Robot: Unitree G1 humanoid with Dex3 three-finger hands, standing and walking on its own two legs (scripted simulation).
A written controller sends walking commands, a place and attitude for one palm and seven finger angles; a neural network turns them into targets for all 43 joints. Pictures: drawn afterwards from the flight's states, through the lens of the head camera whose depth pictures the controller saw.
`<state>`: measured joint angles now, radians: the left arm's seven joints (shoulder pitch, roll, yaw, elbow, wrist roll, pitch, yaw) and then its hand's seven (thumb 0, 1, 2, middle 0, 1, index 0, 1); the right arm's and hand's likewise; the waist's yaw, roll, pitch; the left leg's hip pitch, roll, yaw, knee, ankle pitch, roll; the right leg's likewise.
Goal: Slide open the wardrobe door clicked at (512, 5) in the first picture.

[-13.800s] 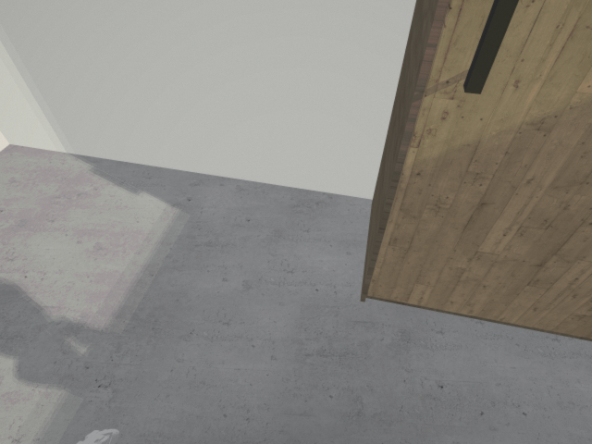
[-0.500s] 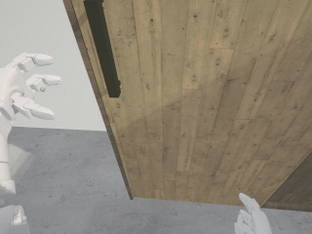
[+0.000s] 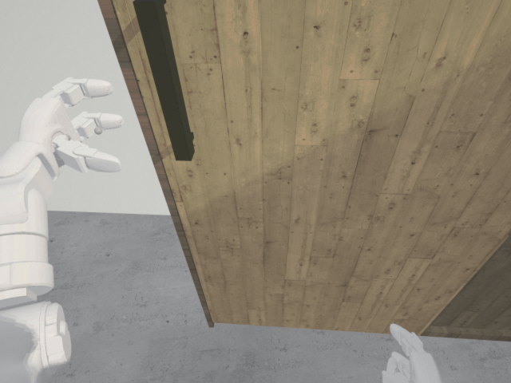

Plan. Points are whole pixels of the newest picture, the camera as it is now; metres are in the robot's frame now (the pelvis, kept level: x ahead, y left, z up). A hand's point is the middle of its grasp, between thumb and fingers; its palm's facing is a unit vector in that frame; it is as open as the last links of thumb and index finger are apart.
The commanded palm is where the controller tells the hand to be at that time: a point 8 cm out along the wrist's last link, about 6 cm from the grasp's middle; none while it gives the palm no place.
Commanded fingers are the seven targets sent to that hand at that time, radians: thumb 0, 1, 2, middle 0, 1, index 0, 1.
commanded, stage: move the hooked fingers beside the handle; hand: left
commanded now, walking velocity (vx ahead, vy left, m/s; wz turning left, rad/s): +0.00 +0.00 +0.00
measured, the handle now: (173, 85) +0.48 +0.16 +0.26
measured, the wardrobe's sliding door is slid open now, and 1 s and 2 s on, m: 0.00 0.00 0.00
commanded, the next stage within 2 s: feel for the door with the fingertips in 1.26 s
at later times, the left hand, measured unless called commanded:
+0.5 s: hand (134, 108) +0.43 +0.21 +0.25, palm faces +0.04 -1.00 -0.02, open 13.9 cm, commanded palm +0.40 +0.27 +0.25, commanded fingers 0.00 -0.50 0.30 -0.30 -1.20 -0.30 -1.20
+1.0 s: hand (126, 115) +0.42 +0.22 +0.24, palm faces +0.05 -1.00 -0.02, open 14.0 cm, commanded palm +0.40 +0.27 +0.25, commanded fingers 0.00 -0.50 0.30 -0.30 -1.20 -0.30 -1.20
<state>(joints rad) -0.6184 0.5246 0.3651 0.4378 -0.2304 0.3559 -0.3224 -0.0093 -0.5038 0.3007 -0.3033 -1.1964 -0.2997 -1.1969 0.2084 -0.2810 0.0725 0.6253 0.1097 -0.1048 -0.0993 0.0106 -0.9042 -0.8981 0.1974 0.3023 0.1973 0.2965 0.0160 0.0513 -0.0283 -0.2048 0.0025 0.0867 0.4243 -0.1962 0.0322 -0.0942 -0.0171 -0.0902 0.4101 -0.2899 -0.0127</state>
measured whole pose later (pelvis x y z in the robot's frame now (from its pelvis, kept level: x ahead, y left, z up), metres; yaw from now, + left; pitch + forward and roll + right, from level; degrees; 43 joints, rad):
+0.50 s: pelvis +0.00 +0.00 +0.00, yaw -1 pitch +0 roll +0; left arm -0.82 0.53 0.35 0.73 -0.19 0.23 -0.29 -0.01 -0.50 0.30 -0.33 -1.22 -0.32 -1.21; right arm 0.31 -0.30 0.04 0.67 0.10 -0.09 -0.10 0.01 -0.91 -0.90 0.20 0.30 0.20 0.30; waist -0.03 0.05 -0.03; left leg -0.23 0.02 0.10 0.41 -0.19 0.03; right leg -0.13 0.00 -0.07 0.40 -0.28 -0.02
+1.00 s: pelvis +0.00 -0.01 +0.00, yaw +0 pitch +0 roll +0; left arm -0.82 0.54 0.33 0.77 -0.20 0.23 -0.30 -0.01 -0.50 0.30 -0.30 -1.20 -0.30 -1.20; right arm 0.25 -0.29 0.05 0.65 0.11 -0.08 -0.10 0.01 -0.91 -0.90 0.20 0.30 0.20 0.30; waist -0.02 0.04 -0.03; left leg -0.24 0.02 0.08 0.43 -0.19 0.02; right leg -0.13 0.00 -0.09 0.41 -0.28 -0.03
